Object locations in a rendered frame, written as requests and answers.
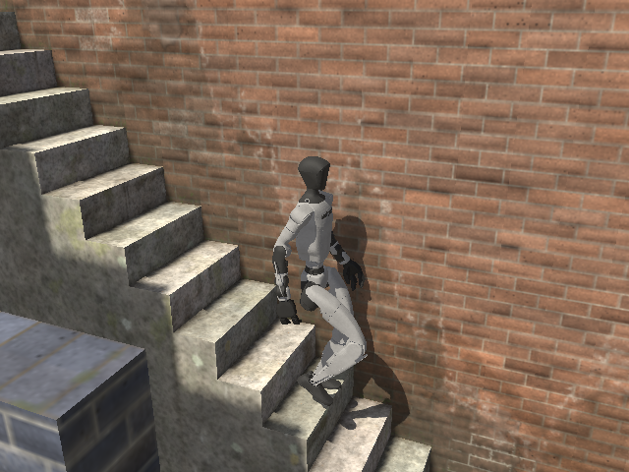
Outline robot left upper arm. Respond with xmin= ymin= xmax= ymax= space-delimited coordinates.
xmin=319 ymin=191 xmax=333 ymax=204

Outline robot right upper arm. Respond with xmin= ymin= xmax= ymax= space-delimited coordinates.
xmin=273 ymin=204 xmax=314 ymax=258

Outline humanoid robot head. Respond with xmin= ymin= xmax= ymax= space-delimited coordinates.
xmin=298 ymin=156 xmax=330 ymax=204

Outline robot right forearm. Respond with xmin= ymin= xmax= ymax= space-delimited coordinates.
xmin=272 ymin=246 xmax=291 ymax=301

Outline robot left hand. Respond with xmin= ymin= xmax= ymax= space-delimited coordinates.
xmin=343 ymin=259 xmax=366 ymax=291

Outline robot left forearm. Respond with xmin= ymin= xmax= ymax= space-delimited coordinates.
xmin=329 ymin=231 xmax=350 ymax=265

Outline robot torso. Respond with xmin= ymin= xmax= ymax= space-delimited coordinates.
xmin=295 ymin=190 xmax=333 ymax=290

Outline robot right hand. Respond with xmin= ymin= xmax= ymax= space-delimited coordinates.
xmin=277 ymin=299 xmax=302 ymax=325

